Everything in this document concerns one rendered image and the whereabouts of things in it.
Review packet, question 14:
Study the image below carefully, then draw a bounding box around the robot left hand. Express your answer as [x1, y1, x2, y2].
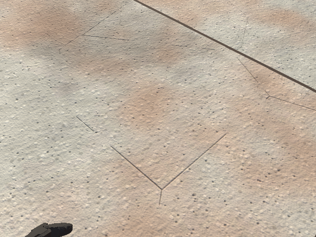
[25, 222, 73, 237]

